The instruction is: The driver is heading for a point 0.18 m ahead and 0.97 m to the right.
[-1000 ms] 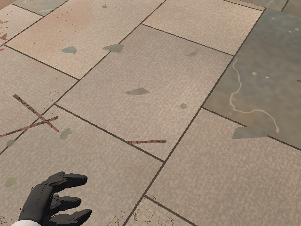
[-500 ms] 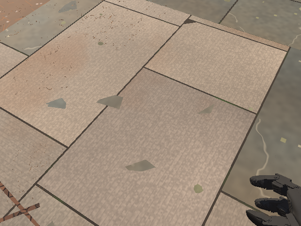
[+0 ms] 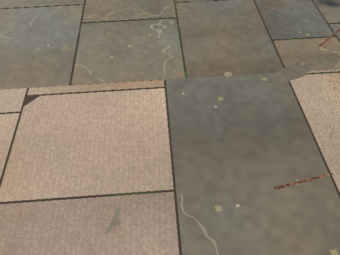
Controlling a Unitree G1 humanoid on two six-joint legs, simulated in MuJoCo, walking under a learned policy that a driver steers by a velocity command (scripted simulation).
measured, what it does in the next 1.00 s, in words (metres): walks ahead, turning right: left foot, then right foot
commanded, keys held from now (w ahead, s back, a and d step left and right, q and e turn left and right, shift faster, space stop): w+e+shift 1.00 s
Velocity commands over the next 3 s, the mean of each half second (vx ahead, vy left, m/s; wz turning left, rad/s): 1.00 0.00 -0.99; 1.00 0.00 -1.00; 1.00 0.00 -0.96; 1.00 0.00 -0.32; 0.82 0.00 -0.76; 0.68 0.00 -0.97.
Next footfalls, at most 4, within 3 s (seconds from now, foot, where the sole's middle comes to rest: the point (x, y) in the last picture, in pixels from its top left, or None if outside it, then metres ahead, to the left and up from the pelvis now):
0.36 left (149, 223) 0.58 0.11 -0.73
0.82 right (237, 165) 0.83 -0.27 -0.73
1.20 left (274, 99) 1.21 -0.52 -0.73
1.64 right None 1.07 -0.97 -0.73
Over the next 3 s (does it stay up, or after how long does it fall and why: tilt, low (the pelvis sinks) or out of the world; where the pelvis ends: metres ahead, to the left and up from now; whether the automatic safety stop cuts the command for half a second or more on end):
stays up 0.92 -1.91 0.05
